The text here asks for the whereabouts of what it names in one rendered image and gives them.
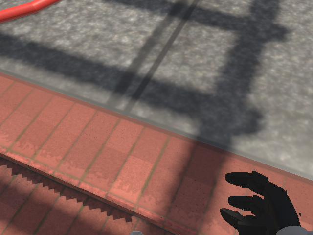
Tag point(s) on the right robot hand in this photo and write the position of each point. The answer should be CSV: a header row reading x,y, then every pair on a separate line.
x,y
271,214

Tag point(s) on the right robot forearm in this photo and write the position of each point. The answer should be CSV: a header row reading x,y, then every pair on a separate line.
x,y
292,230

